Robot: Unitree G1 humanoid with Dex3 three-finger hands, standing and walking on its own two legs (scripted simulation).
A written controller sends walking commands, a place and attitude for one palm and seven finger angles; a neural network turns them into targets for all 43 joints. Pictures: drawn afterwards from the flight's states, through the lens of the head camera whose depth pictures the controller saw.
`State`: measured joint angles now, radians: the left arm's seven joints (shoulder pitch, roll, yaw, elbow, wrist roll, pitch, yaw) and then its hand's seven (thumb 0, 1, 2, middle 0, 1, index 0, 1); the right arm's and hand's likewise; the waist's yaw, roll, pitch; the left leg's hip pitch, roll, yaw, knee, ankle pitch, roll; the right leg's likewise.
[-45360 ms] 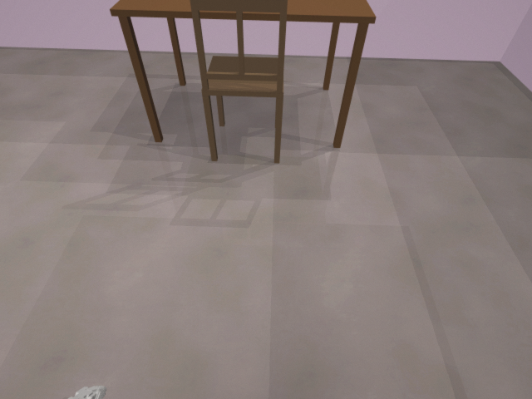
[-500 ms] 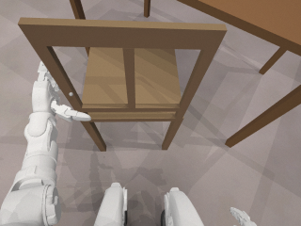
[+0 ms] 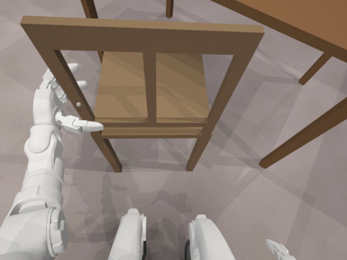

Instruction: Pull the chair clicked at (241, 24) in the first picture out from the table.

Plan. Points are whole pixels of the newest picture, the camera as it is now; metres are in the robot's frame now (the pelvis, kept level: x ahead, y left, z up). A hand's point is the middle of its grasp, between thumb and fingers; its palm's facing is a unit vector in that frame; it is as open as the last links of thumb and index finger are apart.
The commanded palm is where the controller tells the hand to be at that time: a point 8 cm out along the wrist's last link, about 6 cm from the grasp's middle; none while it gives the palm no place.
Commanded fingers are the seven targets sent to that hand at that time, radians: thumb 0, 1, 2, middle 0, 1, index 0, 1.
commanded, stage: hook a spindle and tug to test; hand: left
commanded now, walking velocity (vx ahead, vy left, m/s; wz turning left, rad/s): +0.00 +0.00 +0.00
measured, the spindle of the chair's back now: (151, 92) +0.49 +0.06 +0.03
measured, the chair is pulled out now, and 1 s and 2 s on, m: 0.23 0.25 0.30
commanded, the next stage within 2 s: step backward, pulling the chair out in 1.04 s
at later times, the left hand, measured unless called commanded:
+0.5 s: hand (79, 101) +0.45 +0.22 +0.04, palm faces +0.11 -0.99 -0.02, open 5.9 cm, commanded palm +0.42 +0.24 +0.04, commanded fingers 0.00 0.90 0.90 -0.50 -1.45 -0.50 -1.45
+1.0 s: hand (83, 113) +0.42 +0.20 +0.04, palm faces +0.10 -0.99 -0.03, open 5.9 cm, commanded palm +0.39 +0.25 +0.04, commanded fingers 0.00 0.90 0.90 -0.50 -1.45 -0.50 -1.45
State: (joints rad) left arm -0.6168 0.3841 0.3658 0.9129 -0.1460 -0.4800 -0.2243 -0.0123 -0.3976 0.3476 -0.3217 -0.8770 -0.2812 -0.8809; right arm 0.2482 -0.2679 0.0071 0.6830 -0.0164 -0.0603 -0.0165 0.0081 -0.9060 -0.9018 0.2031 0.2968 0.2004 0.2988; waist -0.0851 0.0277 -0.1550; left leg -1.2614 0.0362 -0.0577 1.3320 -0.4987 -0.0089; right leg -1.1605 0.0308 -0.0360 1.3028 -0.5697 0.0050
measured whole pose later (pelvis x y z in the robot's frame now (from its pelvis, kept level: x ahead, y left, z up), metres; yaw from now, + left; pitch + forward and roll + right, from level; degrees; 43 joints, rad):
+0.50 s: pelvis +0.01 +0.01 +0.01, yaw +0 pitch +25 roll -4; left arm -0.59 0.35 0.33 0.86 -0.14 -0.47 -0.17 0.01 0.65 0.78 -0.42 -1.39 -0.40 -1.42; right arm 0.25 -0.25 0.00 0.67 -0.02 -0.04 0.00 0.01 -0.91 -0.90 0.20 0.30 0.20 0.30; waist -0.09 0.03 -0.16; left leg -1.24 0.03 -0.05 1.31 -0.51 0.00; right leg -1.13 0.03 -0.03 1.26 -0.57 0.02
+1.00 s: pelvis +0.02 +0.00 +0.01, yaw +0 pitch +24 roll -3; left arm -0.40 0.29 0.31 0.70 -0.16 -0.48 -0.16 0.00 0.66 0.73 -0.40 -1.40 -0.37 -1.44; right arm 0.21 -0.25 0.00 0.65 -0.01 -0.04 0.00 0.01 -0.91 -0.90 0.20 0.30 0.20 0.30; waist -0.07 0.02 -0.17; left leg -1.18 0.04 -0.04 1.29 -0.52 -0.01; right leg -1.09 0.03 -0.02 1.26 -0.59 0.01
